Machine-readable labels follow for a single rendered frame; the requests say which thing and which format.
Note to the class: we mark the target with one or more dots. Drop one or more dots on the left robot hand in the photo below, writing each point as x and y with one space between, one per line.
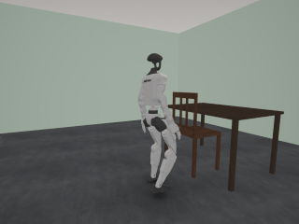
143 126

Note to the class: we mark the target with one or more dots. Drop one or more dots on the chair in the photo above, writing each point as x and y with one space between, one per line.
195 132

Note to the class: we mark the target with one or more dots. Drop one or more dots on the table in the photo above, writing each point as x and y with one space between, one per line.
236 113

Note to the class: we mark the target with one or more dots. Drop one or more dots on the robot left upper arm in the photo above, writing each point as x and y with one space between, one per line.
140 96

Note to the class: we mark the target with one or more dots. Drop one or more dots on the left robot forearm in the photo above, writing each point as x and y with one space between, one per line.
143 109

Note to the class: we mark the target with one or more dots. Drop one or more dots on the right robot forearm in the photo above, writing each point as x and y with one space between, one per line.
167 114

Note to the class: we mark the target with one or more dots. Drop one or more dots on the right robot hand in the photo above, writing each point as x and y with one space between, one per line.
173 128

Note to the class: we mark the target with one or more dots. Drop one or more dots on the left robot shin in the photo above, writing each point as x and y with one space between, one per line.
154 161

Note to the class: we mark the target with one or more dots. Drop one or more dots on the robot left thigh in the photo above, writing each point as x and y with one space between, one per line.
156 136

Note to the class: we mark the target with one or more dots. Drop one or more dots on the robot right upper arm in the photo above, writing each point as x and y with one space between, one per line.
161 78

